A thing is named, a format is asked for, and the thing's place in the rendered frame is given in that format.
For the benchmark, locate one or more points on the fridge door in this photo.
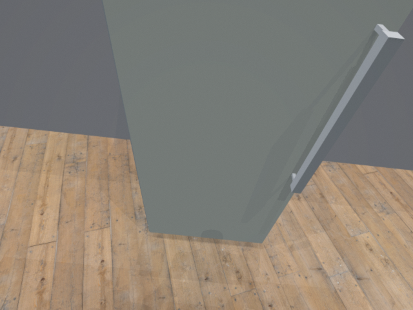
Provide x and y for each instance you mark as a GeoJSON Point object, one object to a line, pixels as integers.
{"type": "Point", "coordinates": [224, 100]}

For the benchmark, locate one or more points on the handle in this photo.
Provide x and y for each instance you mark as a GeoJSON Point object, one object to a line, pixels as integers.
{"type": "Point", "coordinates": [379, 56]}

